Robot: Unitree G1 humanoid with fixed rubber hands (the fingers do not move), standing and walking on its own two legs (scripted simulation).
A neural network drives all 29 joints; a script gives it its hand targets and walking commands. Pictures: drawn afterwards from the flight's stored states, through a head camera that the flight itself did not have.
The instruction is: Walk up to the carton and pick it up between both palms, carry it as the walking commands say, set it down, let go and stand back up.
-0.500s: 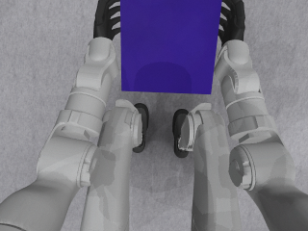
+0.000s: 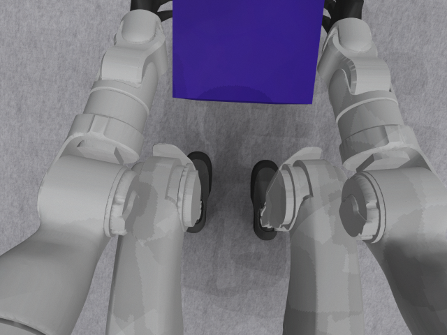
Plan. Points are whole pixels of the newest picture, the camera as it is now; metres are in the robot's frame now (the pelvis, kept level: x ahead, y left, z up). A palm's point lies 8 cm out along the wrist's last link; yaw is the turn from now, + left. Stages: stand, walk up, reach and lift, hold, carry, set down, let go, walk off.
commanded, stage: set down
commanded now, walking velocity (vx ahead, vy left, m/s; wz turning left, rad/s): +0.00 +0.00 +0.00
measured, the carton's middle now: (243, 28) +0.53 +0.00 -0.23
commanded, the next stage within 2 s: none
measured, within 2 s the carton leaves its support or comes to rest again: rests again in 0.72 s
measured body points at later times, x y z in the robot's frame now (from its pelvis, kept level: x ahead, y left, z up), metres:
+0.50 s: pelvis +0.02 +0.00 -0.04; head +0.38 +0.02 +0.22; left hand +0.57 +0.14 -0.21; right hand +0.57 -0.13 -0.20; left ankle +0.16 +0.08 -0.38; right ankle +0.15 -0.10 -0.38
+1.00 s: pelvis +0.02 +0.00 -0.05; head +0.38 +0.01 +0.21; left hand +0.57 +0.13 -0.22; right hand +0.57 -0.13 -0.21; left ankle +0.16 +0.08 -0.38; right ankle +0.15 -0.10 -0.38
